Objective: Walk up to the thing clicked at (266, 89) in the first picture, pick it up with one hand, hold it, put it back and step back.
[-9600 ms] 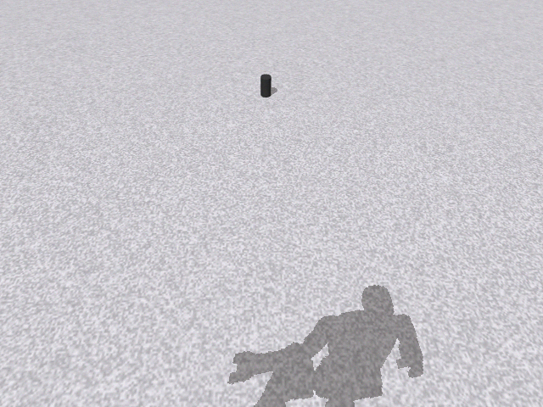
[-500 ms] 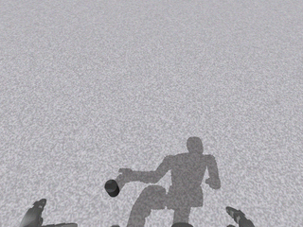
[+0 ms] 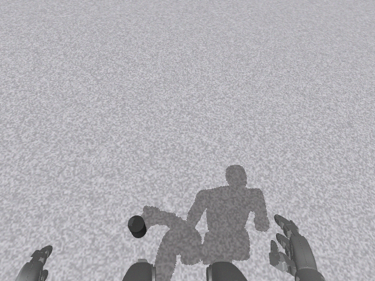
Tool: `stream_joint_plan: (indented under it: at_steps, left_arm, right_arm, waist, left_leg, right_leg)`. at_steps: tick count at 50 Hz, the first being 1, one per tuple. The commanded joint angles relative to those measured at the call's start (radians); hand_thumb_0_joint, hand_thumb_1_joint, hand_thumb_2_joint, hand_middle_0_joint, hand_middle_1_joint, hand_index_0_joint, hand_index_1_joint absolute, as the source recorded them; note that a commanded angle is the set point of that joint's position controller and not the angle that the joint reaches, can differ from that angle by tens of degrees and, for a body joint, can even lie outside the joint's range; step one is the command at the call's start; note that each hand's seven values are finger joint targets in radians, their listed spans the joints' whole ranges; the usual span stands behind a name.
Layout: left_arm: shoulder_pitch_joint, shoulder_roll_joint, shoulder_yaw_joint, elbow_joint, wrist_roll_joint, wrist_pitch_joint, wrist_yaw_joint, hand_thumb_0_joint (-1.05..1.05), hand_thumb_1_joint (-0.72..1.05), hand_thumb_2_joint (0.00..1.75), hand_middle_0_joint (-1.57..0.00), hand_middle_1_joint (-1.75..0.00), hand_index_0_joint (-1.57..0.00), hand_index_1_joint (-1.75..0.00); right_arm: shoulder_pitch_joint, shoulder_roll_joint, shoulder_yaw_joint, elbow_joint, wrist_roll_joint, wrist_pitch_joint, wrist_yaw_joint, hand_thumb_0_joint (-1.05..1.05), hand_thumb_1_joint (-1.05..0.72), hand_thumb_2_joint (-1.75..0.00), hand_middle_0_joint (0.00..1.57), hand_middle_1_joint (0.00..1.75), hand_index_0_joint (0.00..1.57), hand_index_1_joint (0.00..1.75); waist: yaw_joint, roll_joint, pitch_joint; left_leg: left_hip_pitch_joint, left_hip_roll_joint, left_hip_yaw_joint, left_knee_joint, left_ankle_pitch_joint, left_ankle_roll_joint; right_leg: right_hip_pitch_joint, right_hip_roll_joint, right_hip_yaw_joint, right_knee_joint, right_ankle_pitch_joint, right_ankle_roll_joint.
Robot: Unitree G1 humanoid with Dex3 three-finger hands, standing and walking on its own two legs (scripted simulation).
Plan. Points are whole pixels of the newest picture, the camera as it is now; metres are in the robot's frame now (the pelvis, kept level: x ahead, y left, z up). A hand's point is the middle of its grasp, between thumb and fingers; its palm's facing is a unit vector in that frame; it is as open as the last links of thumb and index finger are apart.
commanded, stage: go down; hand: left
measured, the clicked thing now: (137, 227) +0.37 +0.17 -0.63
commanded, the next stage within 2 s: none
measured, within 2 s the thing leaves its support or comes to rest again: neither
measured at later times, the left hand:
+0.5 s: hand (63, 260) +0.19 +0.29 -0.18, palm faces +0.06 -0.97 -0.25, open 17.2 cm
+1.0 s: hand (64, 238) +0.26 +0.33 -0.27, palm faces +0.05 -0.99 -0.15, open 17.1 cm
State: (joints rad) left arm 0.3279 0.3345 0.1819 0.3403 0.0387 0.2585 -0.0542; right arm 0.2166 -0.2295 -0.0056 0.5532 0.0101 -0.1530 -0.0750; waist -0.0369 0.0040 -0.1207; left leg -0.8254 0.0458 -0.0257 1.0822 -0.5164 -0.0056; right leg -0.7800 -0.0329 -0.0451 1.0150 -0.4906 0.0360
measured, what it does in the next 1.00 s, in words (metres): lowers itself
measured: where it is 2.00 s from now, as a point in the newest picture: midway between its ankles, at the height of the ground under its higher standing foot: outside the picture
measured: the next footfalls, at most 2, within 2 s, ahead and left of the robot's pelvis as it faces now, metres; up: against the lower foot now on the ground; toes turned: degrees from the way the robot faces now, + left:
none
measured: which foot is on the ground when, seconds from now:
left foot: down 0.00-1.00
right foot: down 0.00-1.00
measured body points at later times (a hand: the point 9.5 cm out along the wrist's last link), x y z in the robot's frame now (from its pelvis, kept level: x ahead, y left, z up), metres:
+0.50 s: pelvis -0.03 +0.00 -0.08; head +0.10 +0.03 +0.35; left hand +0.19 +0.34 -0.16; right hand +0.15 -0.27 -0.16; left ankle +0.00 +0.12 -0.67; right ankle +0.00 -0.15 -0.67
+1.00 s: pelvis -0.08 -0.01 -0.22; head +0.12 +0.03 +0.19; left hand +0.26 +0.38 -0.25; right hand +0.09 -0.28 -0.33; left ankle +0.00 +0.12 -0.67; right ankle +0.00 -0.15 -0.67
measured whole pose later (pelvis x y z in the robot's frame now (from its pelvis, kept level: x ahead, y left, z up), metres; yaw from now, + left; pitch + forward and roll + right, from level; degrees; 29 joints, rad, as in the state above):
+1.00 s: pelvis -0.08 -0.01 -0.22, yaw -3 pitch +33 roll -5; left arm -0.31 0.64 0.61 0.89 -0.16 -0.39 -0.58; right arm 0.10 -0.30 0.04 0.67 -0.02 -0.18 -0.03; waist -0.05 -0.02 -0.16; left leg -1.84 0.04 -0.09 1.94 -0.67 -0.02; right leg -1.79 -0.03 -0.05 1.88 -0.66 0.02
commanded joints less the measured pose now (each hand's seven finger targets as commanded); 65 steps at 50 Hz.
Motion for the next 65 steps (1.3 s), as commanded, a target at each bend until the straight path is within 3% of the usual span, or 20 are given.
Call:
stream_joint_plan:
  at_steps: [1,9,14,16,18,21,22,25,27,30,31,33,37,38,39,46,51,54,56,65]
  left_arm:
    - [0.038,0.180,0.094,-0.199,-0.001,-0.018,0.018,0.00,-0.50,0.11,-0.09,-0.11,-0.07,-0.12]
    - [0.076,0.186,0.130,-0.212,-0.019,-0.034,0.007,0.00,-0.52,0.10,-0.08,-0.11,-0.07,-0.11]
    - [-0.053,0.217,0.170,-0.123,-0.036,-0.110,-0.018,0.00,-0.54,0.07,-0.08,-0.08,-0.08,-0.09]
    - [-0.125,0.234,0.189,-0.079,-0.051,-0.173,-0.045,0.00,-0.52,0.07,-0.08,-0.07,-0.08,-0.07]
    - [-0.150,0.232,0.196,-0.006,-0.073,-0.243,-0.090,0.00,-0.54,0.06,-0.08,-0.09,-0.09,-0.08]
    - [-0.262,0.323,0.266,0.035,-0.094,-0.369,-0.159,0.00,-0.56,0.05,-0.08,-0.08,-0.08,-0.07]
    - [-0.280,0.299,0.246,0.058,-0.101,-0.405,-0.183,0.00,-0.50,0.05,-0.07,-0.06,-0.07,-0.05]
    - [-0.321,0.387,0.334,0.130,-0.123,-0.485,-0.230,0.00,-0.54,0.02,-0.06,-0.02,-0.06,-0.02]
    - [-0.288,0.395,0.375,0.229,-0.139,-0.517,-0.258,0.00,-0.48,0.05,-0.05,-0.03,-0.05,-0.03]
    - [-0.348,0.386,0.372,0.268,-0.167,-0.564,-0.321,0.00,-0.45,0.06,-0.04,-0.03,-0.03,-0.03]
    - [-0.369,0.441,0.414,0.275,-0.170,-0.581,-0.337,0.00,-0.44,0.05,-0.04,-0.03,-0.03,-0.03]
    - [-0.441,0.463,0.423,0.275,-0.179,-0.616,-0.373,0.00,-0.43,0.06,-0.03,-0.03,-0.03,-0.02]
    - [-0.572,0.541,0.479,0.294,-0.207,-0.676,-0.424,0.00,-0.41,0.08,-0.01,-0.03,-0.01,-0.03]
    - [-0.624,0.537,0.465,0.285,-0.211,-0.692,-0.440,0.00,-0.41,0.09,-0.01,-0.04,-0.01,-0.03]
    - [-0.640,0.578,0.494,0.309,-0.212,-0.696,-0.447,0.00,-0.40,0.10,-0.01,-0.05,-0.02,-0.04]
    - [-0.734,0.619,0.508,0.390,-0.228,-0.712,-0.521,0.00,-0.45,0.10,-0.01,-0.07,-0.02,-0.06]
    - [-0.757,0.689,0.554,0.408,-0.245,-0.709,-0.551,0.00,-0.49,0.10,-0.01,-0.09,-0.02,-0.07]
    - [-0.785,0.679,0.557,0.422,-0.257,-0.709,-0.570,0.00,-0.49,0.11,-0.01,-0.10,-0.02,-0.09]
    - [-0.814,0.717,0.575,0.408,-0.261,-0.715,-0.582,0.00,-0.51,0.11,-0.01,-0.10,-0.03,-0.08]
    - [-0.909,0.771,0.589,0.444,-0.262,-0.718,-0.624,0.00,-0.57,0.09,-0.03,-0.11,-0.04,-0.09]
  right_arm:
    - [0.009,-0.150,-0.065,-0.146,-0.001,-0.060,-0.025,0.00,-0.78,-0.87,0.20,0.30,0.20,0.30]
    - [0.005,-0.143,-0.064,-0.163,-0.007,-0.073,-0.024,0.00,-0.81,-0.88,0.20,0.30,0.20,0.30]
    - [0.013,-0.154,-0.066,-0.131,-0.010,-0.090,-0.020,0.00,-0.84,-0.88,0.20,0.30,0.20,0.30]
    - [0.007,-0.158,-0.070,-0.127,-0.011,-0.103,-0.015,0.00,-0.86,-0.89,0.20,0.30,0.20,0.30]
    - [0.014,-0.169,-0.073,-0.120,-0.008,-0.113,-0.010,0.00,-0.88,-0.89,0.20,0.30,0.20,0.30]
    - [0.009,-0.189,-0.071,-0.094,-0.010,-0.131,-0.002,0.00,-0.91,-0.90,0.20,0.30,0.20,0.30]
    - [0.006,-0.195,-0.073,-0.094,-0.010,-0.130,0.002,0.00,-0.90,-0.90,0.20,0.30,0.20,0.30]
    - [-0.008,-0.221,-0.074,-0.083,-0.009,-0.117,0.008,0.00,-0.88,-0.89,0.20,0.30,0.20,0.30]
    - [-0.018,-0.223,-0.071,-0.082,-0.007,-0.102,0.014,0.00,-0.87,-0.89,0.20,0.30,0.20,0.30]
    - [-0.021,-0.237,-0.072,-0.061,-0.011,-0.087,0.024,0.00,-0.87,-0.89,0.20,0.30,0.20,0.30]
    - [-0.010,-0.246,-0.077,-0.051,-0.009,-0.083,0.025,0.00,-0.87,-0.89,0.20,0.30,0.20,0.30]
    - [-0.014,-0.246,-0.074,-0.032,-0.014,-0.080,0.027,0.00,-0.87,-0.89,0.20,0.30,0.20,0.30]
    - [-0.020,-0.260,-0.070,-0.007,-0.017,-0.079,0.024,0.00,-0.87,-0.89,0.20,0.30,0.20,0.30]
    - [-0.037,-0.264,-0.068,-0.005,-0.018,-0.080,0.024,0.00,-0.87,-0.89,0.20,0.30,0.20,0.30]
    - [-0.019,-0.266,-0.064,0.003,-0.020,-0.081,0.023,0.00,-0.87,-0.89,0.20,0.30,0.20,0.30]
    - [-0.034,-0.284,-0.045,0.022,-0.024,-0.075,0.020,0.00,-0.87,-0.89,0.20,0.30,0.20,0.30]
    - [-0.030,-0.295,-0.028,0.031,-0.018,-0.071,0.020,0.00,-0.87,-0.90,0.20,0.30,0.20,0.30]
    - [-0.028,-0.303,-0.023,0.044,-0.018,-0.070,0.023,0.00,-0.87,-0.90,0.20,0.30,0.20,0.30]
    - [-0.032,-0.309,-0.019,0.047,-0.018,-0.069,0.026,0.00,-0.88,-0.90,0.20,0.30,0.20,0.30]
    - [-0.008,-0.329,-0.014,0.065,-0.027,-0.068,0.027,0.00,-0.88,-0.90,0.20,0.30,0.20,0.30]
  waist:
    - [-0.001,0.106,-0.211]
    - [0.008,0.094,-0.204]
    - [-0.019,0.078,-0.167]
    - [-0.021,0.067,-0.176]
    - [-0.024,0.053,-0.249]
    - [0.001,0.108,-0.336]
    - [0.001,0.111,-0.354]
    - [0.035,0.134,-0.400]
    - [0.056,0.107,-0.421]
    - [0.046,0.119,-0.467]
    - [0.054,0.102,-0.504]
    - [0.044,0.107,-0.533]
    - [0.028,0.094,-0.560]
    - [0.019,0.126,-0.551]
    - [0.022,0.125,-0.559]
    - [0.028,0.157,-0.579]
    - [0.045,0.166,-0.581]
    - [0.024,0.181,-0.570]
    - [0.036,0.186,-0.596]
    - [0.009,0.211,-0.600]
  left_leg:
    - [0.150,-0.015,-0.016,-0.133,0.352,0.001]
    - [0.065,-0.021,-0.012,-0.086,0.282,0.005]
    - [-0.037,-0.016,-0.022,-0.024,0.189,0.009]
    - [-0.099,-0.022,-0.013,0.024,0.126,0.015]
    - [-0.131,-0.027,0.000,0.092,0.170,0.020]
    - [-0.187,-0.026,-0.012,0.175,0.198,0.014]
    - [-0.196,-0.025,-0.017,0.189,0.192,0.012]
    - [-0.246,-0.019,-0.046,0.230,0.146,0.006]
    - [-0.311,-0.025,-0.044,0.263,0.112,0.007]
    - [-0.348,-0.027,-0.044,0.336,0.163,0.011]
    - [-0.361,-0.028,-0.042,0.363,0.183,0.015]
    - [-0.393,-0.030,-0.031,0.419,0.191,0.020]
    - [-0.481,-0.027,-0.028,0.486,0.108,0.026]
    - [-0.474,-0.021,-0.039,0.485,0.052,0.022]
    - [-0.508,-0.023,-0.038,0.502,0.046,0.022]
    - [-0.576,-0.017,-0.050,0.550,-0.050,0.018]
    - [-0.617,-0.018,-0.052,0.590,-0.039,0.019]
    - [-0.622,-0.014,-0.067,0.624,-0.010,0.016]
    - [-0.618,-0.015,-0.066,0.652,0.022,0.018]
    - [-0.688,-0.015,-0.057,0.721,-0.022,0.019]
  right_leg:
    - [0.056,0.035,-0.020,-0.070,0.260,-0.050]
    - [0.001,0.038,-0.020,-0.027,0.209,-0.050]
    - [-0.107,0.035,-0.014,0.037,0.136,-0.049]
    - [-0.155,0.031,-0.005,0.072,0.090,-0.049]
    - [-0.180,0.026,0.008,0.129,0.135,-0.052]
    - [-0.289,0.023,0.013,0.249,0.145,-0.057]
    - [-0.321,0.020,0.013,0.275,0.135,-0.060]
    - [-0.420,0.019,0.006,0.353,0.084,-0.063]
    - [-0.427,0.018,0.011,0.379,0.060,-0.064]
    - [-0.497,0.021,0.005,0.443,0.090,-0.069]
    - [-0.493,0.020,0.006,0.456,0.106,-0.069]
    - [-0.521,0.019,0.016,0.484,0.113,-0.068]
    - [-0.583,0.023,0.025,0.527,0.047,-0.063]
    - [-0.644,0.025,0.017,0.551,0.004,-0.067]
    - [-0.637,0.021,0.023,0.559,-0.001,-0.064]
    - [-0.742,0.029,0.001,0.642,-0.070,-0.070]
    - [-0.780,0.032,-0.015,0.697,-0.060,-0.072]
    - [-0.838,0.031,-0.028,0.745,-0.037,-0.075]
    - [-0.856,0.030,-0.027,0.767,-0.019,-0.077]
    - [-0.909,0.031,-0.035,0.832,-0.043,-0.075]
